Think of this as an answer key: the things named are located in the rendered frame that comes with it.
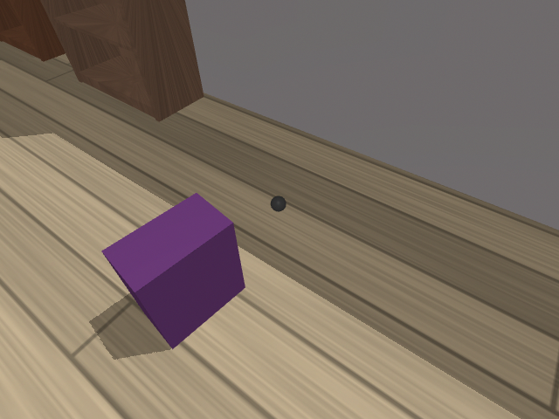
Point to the bookshelf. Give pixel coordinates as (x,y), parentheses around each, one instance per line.
(140,52)
(25,25)

